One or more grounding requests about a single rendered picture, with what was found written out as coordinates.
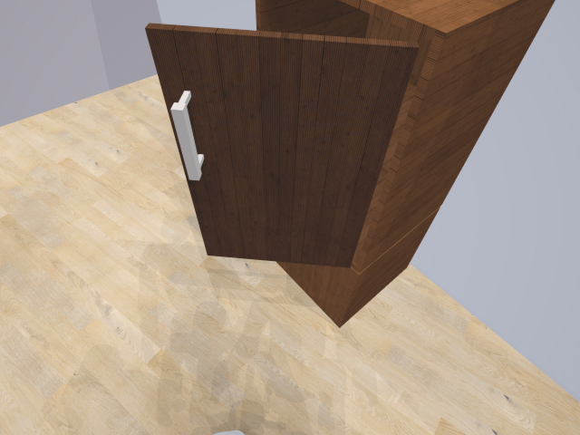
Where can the cupboard door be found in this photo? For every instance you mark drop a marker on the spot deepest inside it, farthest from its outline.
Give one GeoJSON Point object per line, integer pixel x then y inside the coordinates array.
{"type": "Point", "coordinates": [294, 129]}

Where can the handle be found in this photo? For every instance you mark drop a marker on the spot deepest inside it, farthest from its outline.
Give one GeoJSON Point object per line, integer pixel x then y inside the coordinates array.
{"type": "Point", "coordinates": [180, 115]}

